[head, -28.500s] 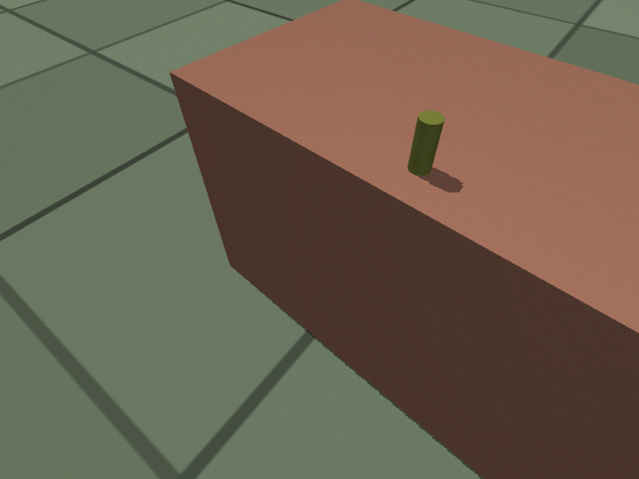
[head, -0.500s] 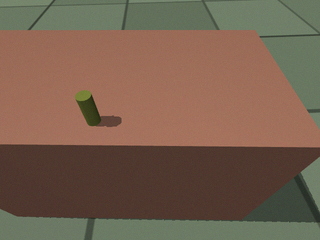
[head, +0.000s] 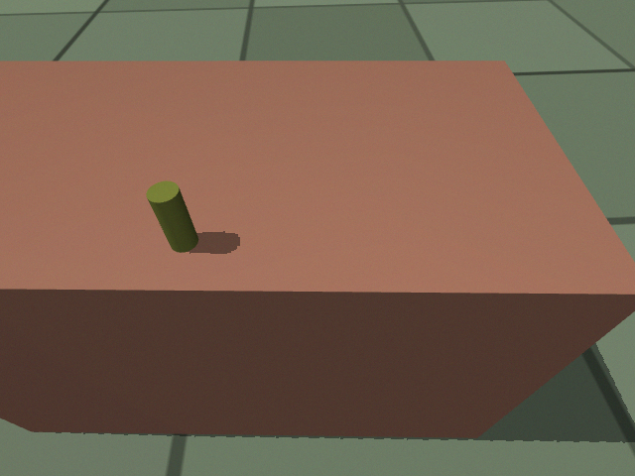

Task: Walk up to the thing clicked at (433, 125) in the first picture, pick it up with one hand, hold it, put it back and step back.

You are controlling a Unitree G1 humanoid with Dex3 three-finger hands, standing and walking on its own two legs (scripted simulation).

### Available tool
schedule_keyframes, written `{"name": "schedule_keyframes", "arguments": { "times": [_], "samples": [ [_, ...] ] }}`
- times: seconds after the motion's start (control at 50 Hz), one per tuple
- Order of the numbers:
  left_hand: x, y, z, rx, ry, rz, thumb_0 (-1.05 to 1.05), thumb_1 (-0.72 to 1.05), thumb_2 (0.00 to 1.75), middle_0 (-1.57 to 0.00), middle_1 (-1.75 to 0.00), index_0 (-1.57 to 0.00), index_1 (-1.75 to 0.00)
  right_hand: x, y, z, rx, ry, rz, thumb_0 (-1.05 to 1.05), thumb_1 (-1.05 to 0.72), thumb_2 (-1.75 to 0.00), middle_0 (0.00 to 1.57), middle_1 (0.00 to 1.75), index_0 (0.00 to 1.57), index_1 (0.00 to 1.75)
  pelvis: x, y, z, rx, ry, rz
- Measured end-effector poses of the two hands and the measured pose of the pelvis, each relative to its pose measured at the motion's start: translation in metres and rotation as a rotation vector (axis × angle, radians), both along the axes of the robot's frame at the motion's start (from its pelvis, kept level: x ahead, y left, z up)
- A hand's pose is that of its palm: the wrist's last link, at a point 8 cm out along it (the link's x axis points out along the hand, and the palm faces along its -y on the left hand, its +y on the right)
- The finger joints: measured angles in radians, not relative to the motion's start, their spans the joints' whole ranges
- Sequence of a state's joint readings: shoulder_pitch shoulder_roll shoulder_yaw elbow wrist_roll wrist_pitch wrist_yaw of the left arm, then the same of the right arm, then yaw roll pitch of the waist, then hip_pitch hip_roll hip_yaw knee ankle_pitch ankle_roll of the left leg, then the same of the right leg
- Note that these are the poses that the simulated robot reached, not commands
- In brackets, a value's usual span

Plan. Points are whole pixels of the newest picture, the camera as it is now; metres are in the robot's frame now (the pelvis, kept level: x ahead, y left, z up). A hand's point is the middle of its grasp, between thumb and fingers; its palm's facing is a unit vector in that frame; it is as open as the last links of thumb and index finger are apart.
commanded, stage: stand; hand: left
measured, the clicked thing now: (174, 218) +0.44 +0.23 +0.07
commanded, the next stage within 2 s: step back in 0.88 s
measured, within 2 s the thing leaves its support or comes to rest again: neither
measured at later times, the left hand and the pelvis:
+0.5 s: hand out of the picture +0.07 +0.26 -0.16, palm faces -0.03 -0.94 -0.35, open 7.4 cm; pelvis +0.00 +0.00 +0.00, yaw +0 degrees
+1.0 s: hand out of the picture +0.07 +0.27 -0.16, palm faces +0.01 -0.93 -0.36, open 7.4 cm; pelvis -0.02 +0.00 -0.01, yaw +0 degrees
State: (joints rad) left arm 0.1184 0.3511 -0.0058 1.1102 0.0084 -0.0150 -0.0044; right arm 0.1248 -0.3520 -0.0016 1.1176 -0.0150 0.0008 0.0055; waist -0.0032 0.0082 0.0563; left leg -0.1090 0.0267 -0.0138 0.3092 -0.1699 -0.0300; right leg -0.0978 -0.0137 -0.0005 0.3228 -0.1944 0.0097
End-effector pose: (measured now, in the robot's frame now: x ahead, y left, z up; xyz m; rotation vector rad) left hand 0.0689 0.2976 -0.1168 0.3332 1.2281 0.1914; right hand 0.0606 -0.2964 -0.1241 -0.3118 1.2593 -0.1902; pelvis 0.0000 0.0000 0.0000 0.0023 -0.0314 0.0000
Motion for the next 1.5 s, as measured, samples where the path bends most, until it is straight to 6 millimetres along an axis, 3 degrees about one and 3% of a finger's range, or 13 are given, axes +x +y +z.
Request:
{"name": "schedule_keyframes", "arguments": {
  "times": [0.9,1.1,1.2,1.28,1.4,1.5],
  "samples": [
    [-0.002,0.002,-0.001,-0.004,0.008,0.012,0.0,0.9,0.9,-0.2,-0.3,-0.2,-0.3,0.0,0.001,0.0,0.001,0.004,-0.003,0.0,-0.91,-0.89,0.2,0.3,0.2,0.3,0.0,0.001,-0.001,0.0,0.003,-0.002],
    [-0.006,0.027,-0.01,0.03,-0.031,0.031,0.0,0.9,0.9,-0.2,-0.3,-0.2,-0.3,-0.009,-0.008,-0.007,-0.057,0.001,-0.002,0.0,-0.91,-0.89,0.2,0.3,0.2,0.3,-0.033,0.015,-0.017,-0.006,-0.001,0.012],
    [0.005,0.05,-0.025,0.025,-0.084,0.001,0.0,0.9,0.9,-0.2,-0.3,-0.2,-0.3,-0.033,0.004,-0.007,-0.103,0.002,0.004,0.0,-0.91,-0.89,0.2,0.3,0.2,0.3,-0.048,0.036,-0.03,-0.006,0.009,0.021],
    [0.004,0.056,-0.026,0.024,-0.104,0.0,0.0,0.9,0.9,-0.2,-0.3,-0.2,-0.3,-0.059,0.019,0.0,-0.102,0.038,0.011,0.0,-0.91,-0.89,0.2,0.3,0.2,0.3,-0.063,0.041,-0.025,-0.015,0.002,0.016],
    [-0.026,0.053,-0.022,0.009,-0.061,-0.024,0.0,0.91,0.9,-0.2,-0.3,-0.2,-0.3,-0.077,0.029,0.008,-0.097,0.008,-0.004,0.0,-0.9,-0.89,0.2,0.3,0.21,0.3,-0.082,0.042,-0.016,-0.022,0.011,-0.018],
    [-0.058,0.046,-0.022,0.019,-0.014,-0.047,0.0,0.9,0.9,-0.2,-0.3,-0.2,-0.3,-0.085,0.025,0.001,-0.077,-0.056,-0.005,0.0,-0.9,-0.89,0.2,0.3,0.21,0.3,-0.103,0.037,-0.02,-0.013,0.008,-0.05]
  ]
}}
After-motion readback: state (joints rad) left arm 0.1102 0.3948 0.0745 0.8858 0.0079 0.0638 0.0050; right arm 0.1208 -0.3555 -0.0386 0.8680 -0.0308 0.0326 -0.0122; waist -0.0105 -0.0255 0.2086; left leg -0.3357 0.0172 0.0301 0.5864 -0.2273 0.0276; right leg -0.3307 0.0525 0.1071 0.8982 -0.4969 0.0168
